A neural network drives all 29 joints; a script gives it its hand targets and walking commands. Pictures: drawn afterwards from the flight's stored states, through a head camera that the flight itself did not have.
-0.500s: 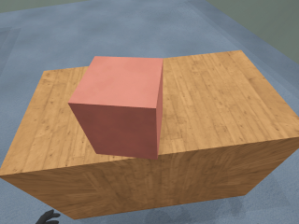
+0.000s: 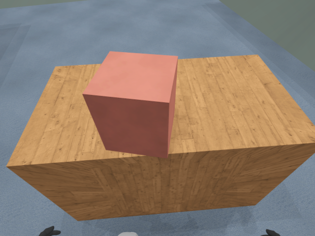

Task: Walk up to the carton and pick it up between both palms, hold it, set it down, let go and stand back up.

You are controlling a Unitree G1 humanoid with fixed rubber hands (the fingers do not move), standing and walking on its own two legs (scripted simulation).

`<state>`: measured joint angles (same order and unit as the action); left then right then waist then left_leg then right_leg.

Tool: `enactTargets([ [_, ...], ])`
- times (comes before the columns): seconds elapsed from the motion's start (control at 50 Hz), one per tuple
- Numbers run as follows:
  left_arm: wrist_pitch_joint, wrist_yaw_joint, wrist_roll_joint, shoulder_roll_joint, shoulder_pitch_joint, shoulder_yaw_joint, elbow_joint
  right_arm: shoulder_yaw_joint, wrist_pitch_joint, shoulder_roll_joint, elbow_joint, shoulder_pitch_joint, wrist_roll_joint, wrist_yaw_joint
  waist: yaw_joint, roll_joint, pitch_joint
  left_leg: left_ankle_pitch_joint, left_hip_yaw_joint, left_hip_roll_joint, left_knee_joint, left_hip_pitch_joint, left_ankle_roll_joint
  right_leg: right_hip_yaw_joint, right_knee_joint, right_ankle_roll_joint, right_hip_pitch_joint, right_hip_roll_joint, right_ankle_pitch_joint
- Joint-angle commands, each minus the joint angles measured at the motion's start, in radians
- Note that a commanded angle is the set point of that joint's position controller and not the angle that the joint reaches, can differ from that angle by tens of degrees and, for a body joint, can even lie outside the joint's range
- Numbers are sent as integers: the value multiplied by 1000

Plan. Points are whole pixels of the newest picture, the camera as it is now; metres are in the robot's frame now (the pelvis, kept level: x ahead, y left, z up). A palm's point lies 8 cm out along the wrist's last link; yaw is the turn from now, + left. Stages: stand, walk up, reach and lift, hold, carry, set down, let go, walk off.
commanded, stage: walk up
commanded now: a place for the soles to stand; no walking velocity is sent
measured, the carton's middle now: (139, 106) +0.48 +0.06 +0.05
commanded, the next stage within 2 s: none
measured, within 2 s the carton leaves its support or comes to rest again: neither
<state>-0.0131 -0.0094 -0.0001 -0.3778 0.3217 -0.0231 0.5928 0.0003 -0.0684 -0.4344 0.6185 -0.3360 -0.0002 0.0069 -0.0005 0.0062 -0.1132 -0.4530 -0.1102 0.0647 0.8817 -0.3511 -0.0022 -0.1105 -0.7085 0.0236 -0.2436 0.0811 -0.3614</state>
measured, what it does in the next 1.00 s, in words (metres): steps on the spot: left foot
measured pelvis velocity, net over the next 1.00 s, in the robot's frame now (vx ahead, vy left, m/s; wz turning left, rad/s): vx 0.04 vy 0.02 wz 0.10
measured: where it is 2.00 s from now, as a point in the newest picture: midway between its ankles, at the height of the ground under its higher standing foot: outside the picture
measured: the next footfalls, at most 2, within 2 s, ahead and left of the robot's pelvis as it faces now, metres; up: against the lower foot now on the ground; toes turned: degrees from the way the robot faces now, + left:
left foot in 0.24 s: +0.08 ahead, +0.19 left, +0.00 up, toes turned +1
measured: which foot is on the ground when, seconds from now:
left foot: up 0.00-0.22, down 0.24-1.00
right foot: down 0.00-1.00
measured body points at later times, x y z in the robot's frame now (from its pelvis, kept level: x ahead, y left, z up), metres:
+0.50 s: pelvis +0.02 +0.02 +0.00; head +0.04 +0.02 +0.45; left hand +0.10 +0.33 -0.09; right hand +0.15 -0.28 -0.09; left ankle +0.06 +0.16 -0.72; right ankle +0.02 -0.10 -0.72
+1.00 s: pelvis +0.04 +0.02 +0.00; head +0.06 +0.01 +0.45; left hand +0.15 +0.34 -0.07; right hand +0.19 -0.27 -0.10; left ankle +0.01 +0.18 -0.69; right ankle +0.03 -0.09 -0.72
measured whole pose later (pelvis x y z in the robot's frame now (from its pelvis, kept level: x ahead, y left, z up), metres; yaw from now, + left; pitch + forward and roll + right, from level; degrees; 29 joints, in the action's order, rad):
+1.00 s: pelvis +0.04 +0.02 +0.00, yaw +6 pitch -4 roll +2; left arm -0.01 0.00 0.00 -0.38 0.22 -0.03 0.62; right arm 0.00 -0.05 -0.43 0.64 -0.28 0.00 0.00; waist 0.00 0.01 -0.11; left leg -0.57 -0.11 0.03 0.88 -0.30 0.02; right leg -0.15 -0.70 0.00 -0.20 0.12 -0.42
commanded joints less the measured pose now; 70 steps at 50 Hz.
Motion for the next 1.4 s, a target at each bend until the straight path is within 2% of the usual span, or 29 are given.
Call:
enactTargets([
  [0.0,57,-30,-34,-324,-53,-107,-120,-124,23,-201,-89,-6,-28,20,2,-92,-94,18,-48,-35,164,-165,5,285,479,147,-72,281,-310],
  [0.1,39,-16,-48,-338,8,-131,-102,-98,43,-180,-70,46,-17,27,-74,-241,1,-71,43,-60,-110,-170,13,205,401,152,171,257,-270],
  [0.16,21,-10,-22,-301,-57,-106,-112,-93,67,-171,-13,-43,-12,19,-14,-164,91,206,118,-53,-360,82,-10,94,259,125,66,215,-113],
  [0.2,24,-3,-18,-251,-55,-79,-86,-111,71,-219,2,-61,-17,1,14,-69,148,355,-11,-70,-389,230,-19,42,97,61,-37,153,17],
  [0.24,18,7,9,-214,-64,-70,-105,-126,67,-305,-26,8,-20,-11,7,137,111,167,-480,-269,-561,149,-137,15,-100,-16,-170,-12,-178],
  [0.26,1,3,27,-267,-45,-94,-113,-116,65,-277,-34,26,-13,-13,27,106,102,-44,-540,-292,-588,66,-210,101,-164,-14,-111,-36,-306],
  [0.3,1,5,19,-249,-43,-99,-103,-104,62,-250,-65,92,-33,-16,18,135,5,-242,-465,-254,-599,-40,-204,123,-175,4,-135,-17,-272],
  [0.38,43,-10,6,-259,68,-92,-29,-109,47,-237,-55,123,-1,6,-35,160,99,254,-272,-165,-425,-40,-120,67,197,25,112,-26,-6],
  [0.4,51,-16,-1,-288,75,-99,-17,-97,45,-198,-80,144,3,9,-50,103,168,344,-223,-133,-308,-21,-87,147,274,43,178,23,26],
  [0.44,47,-25,-18,-370,65,-131,-25,-88,39,-141,-73,132,4,11,-76,-159,54,9,-27,28,-45,-234,12,387,444,140,151,352,-99],
  [0.46,45,-26,-25,-348,-8,-118,-49,-102,33,-183,-79,104,-9,3,-40,-89,21,-117,-10,-21,94,-168,5,417,449,228,19,427,-57],
  [0.52,50,-17,-34,-323,-73,-106,-81,-111,36,-182,-79,51,-13,6,-1,-125,-5,-103,12,-72,54,-98,-8,244,355,223,12,377,235],
  [0.56,45,-4,-20,-299,-84,-98,-86,-81,77,-146,-34,36,-18,7,18,-99,77,178,30,-86,-373,30,-14,46,131,76,130,205,458],
  [0.6,37,-1,-6,-281,-52,-85,-79,-104,85,-221,1,-6,-7,-7,19,-95,228,625,-99,-121,-371,223,-60,-10,-62,1,115,104,465],
  [0.64,36,5,15,-222,-55,-61,-88,-110,84,-269,5,35,2,-28,19,84,296,889,-366,-261,-344,385,-187,23,-148,-35,-126,-4,42],
  [0.68,24,-8,18,-205,-103,-66,-92,-112,73,-257,5,-24,-5,-34,56,123,256,1074,-345,-306,-299,438,-250,97,-145,-11,-217,-15,-353],
  [0.78,35,-7,18,-215,-44,-66,-14,-97,58,-219,-10,107,12,-34,-16,163,207,890,-227,-196,-267,189,-134,69,208,-2,69,-18,84],
  [0.82,43,-15,-2,-305,-29,-88,16,-77,59,-176,-16,124,16,-29,-53,-70,255,645,-66,-67,-95,19,-17,158,216,78,300,181,541],
  [0.86,30,-11,-10,-298,-26,-94,10,-74,47,-152,-24,115,0,-30,-66,-112,248,-43,28,-19,1,-63,11,224,172,222,303,374,794],
  [0.88,33,-7,-20,-295,-67,-93,-4,-82,39,-158,-9,129,-1,-29,-62,-192,176,-184,24,-34,93,-82,5,213,230,240,217,397,704],
  [0.94,25,-6,-16,-275,-148,-85,-53,-94,40,-186,-12,96,-1,-24,-30,-170,-25,-179,22,-61,47,-102,11,187,292,215,67,386,454],
  [1.02,22,4,-9,-292,-162,-76,-58,-85,64,-183,49,15,-1,-12,22,-146,105,340,71,-67,-366,140,19,21,135,60,80,197,368],
  [1.04,17,7,1,-292,-175,-78,-51,-95,70,-207,57,9,1,-18,20,-154,149,433,19,-73,-412,193,0,-13,48,28,79,156,331],
  [1.08,13,14,19,-205,-128,-55,-54,-111,79,-293,38,98,-10,-26,0,153,188,551,-344,-250,-456,211,-127,0,-77,-20,-34,18,-39],
  [1.12,-3,3,24,-221,-139,-78,-51,-96,76,-251,16,115,-5,-25,4,99,87,297,-392,-295,-475,57,-215,74,-89,5,-34,-15,-289],
  [1.18,26,4,9,-262,-93,-90,8,-92,66,-231,2,177,3,-14,-42,72,70,400,-261,-175,-402,-32,-132,101,234,16,150,15,17],
  [1.24,39,4,-5,-322,-96,-96,26,-81,66,-188,30,140,24,-9,-23,-55,181,439,-13,-61,-191,71,-9,170,277,113,143,225,211],
  [1.3,32,5,-6,-306,-145,-84,14,-87,56,-212,38,127,16,-7,-2,-67,125,372,-59,-76,-225,131,-37,114,240,97,29,219,161],
  [1.38,26,16,16,-247,-150,-74,23,-92,72,-246,50,144,8,-8,-12,29,166,402,-251,-181,-398,79,-116,50,111,11,90,42,44],
])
